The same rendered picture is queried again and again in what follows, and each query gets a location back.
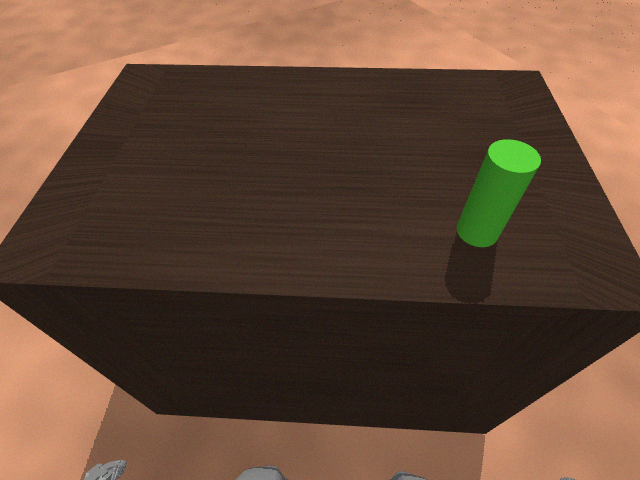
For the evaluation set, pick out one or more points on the can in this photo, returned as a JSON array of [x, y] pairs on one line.
[[504, 176]]

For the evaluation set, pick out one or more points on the left robot hand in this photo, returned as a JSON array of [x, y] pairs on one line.
[[110, 471]]

